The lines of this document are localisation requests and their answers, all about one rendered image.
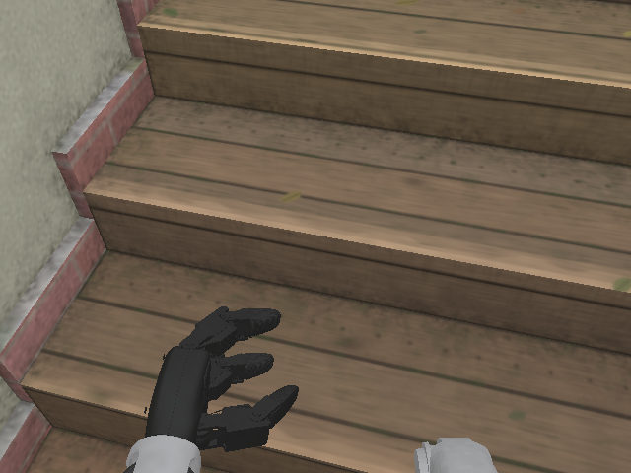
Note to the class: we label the robot left hand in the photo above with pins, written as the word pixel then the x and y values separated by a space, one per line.
pixel 197 371

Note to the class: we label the robot right thigh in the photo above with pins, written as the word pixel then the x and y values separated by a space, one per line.
pixel 453 455

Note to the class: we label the left robot forearm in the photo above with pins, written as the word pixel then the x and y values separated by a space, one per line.
pixel 163 454

